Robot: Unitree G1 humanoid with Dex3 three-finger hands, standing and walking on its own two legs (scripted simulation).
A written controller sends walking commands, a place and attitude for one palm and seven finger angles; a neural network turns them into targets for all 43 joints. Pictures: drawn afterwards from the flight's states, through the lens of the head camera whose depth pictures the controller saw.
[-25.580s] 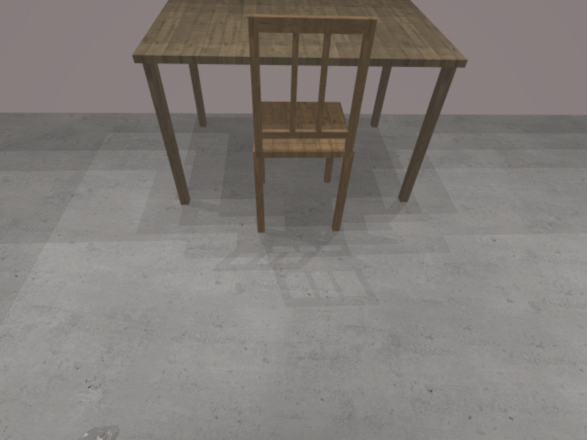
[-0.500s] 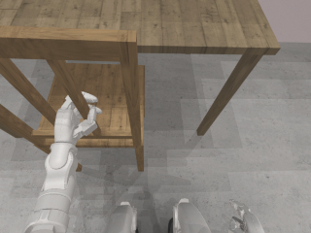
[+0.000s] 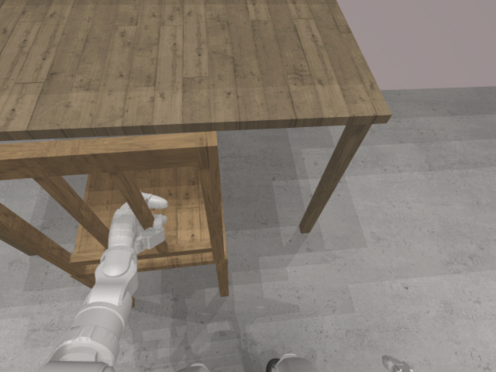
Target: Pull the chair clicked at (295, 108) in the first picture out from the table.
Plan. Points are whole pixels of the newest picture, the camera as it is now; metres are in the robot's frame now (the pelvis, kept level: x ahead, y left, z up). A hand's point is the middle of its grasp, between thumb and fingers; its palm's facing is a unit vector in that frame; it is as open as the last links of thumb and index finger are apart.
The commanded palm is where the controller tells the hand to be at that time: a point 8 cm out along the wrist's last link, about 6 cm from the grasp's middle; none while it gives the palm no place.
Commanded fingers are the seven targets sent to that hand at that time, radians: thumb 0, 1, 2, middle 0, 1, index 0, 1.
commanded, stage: step backward, pulling the chair out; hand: left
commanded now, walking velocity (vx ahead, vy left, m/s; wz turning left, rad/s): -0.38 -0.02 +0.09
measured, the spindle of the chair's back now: (91, 222) +0.37 +0.27 -0.05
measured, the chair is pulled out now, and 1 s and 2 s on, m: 0.04 0.18 0.31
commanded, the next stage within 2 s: none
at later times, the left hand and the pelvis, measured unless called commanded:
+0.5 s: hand (178, 279) +0.27 +0.11 -0.06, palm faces +0.02 -0.99 -0.16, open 5.1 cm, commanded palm +0.26 +0.17 -0.05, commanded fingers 0.00 0.90 0.90 -0.50 -1.45 -0.50 -1.45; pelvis -0.07 -0.01 +0.01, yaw +2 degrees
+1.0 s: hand (175, 310) +0.22 +0.11 -0.06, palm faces +0.00 -0.98 -0.18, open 5.2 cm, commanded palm +0.20 +0.17 -0.06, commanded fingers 0.00 0.90 0.90 -0.50 -1.45 -0.50 -1.45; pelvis -0.12 +0.00 +0.00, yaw +5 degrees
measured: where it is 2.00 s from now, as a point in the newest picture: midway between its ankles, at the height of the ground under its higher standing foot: outside the picture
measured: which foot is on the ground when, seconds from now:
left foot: down 0.00-0.74, up 0.76-0.94, down 0.96-1.00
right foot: down 0.00-1.00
